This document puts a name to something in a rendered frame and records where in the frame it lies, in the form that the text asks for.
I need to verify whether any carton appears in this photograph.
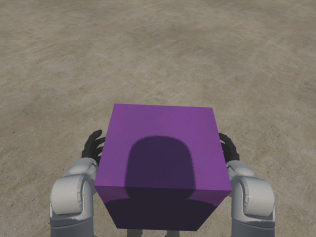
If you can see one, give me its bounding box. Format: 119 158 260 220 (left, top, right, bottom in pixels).
94 103 232 231

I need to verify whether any right robot forearm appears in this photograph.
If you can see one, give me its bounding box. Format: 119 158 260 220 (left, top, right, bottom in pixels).
226 160 275 237

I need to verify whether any left robot forearm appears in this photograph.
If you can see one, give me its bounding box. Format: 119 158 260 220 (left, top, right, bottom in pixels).
50 157 98 237

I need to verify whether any left robot hand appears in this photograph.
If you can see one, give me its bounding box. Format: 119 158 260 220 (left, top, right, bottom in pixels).
81 130 106 167

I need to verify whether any right robot hand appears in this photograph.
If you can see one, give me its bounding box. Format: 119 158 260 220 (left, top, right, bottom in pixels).
218 133 240 163

